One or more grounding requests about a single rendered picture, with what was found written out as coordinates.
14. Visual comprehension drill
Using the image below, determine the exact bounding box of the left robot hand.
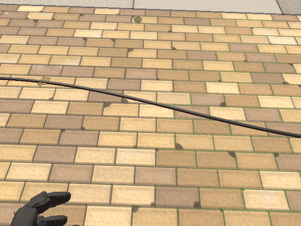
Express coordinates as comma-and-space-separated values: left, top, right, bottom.
10, 191, 79, 226

